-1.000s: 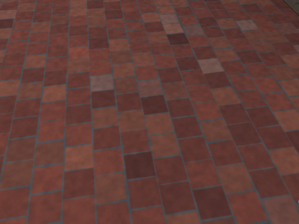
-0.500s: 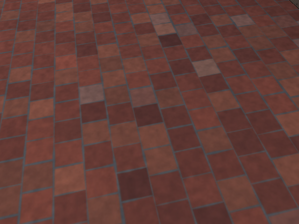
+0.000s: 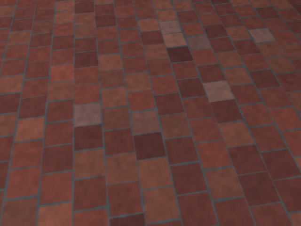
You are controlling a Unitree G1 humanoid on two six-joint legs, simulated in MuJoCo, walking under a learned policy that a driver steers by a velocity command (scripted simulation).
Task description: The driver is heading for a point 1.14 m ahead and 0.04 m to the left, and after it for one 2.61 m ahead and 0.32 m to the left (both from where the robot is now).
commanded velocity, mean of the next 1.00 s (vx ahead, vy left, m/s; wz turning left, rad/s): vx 0.50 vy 0.00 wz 0.00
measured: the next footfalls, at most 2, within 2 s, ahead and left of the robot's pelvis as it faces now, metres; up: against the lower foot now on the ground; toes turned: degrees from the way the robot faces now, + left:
right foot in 0.52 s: +0.45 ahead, -0.12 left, +0.00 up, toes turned -3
left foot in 1.08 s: +0.75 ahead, +0.06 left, +0.00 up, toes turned +5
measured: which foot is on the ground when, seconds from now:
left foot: down 0.00-0.54, up 0.56-1.00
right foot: up 0.00-0.50, down 0.52-1.00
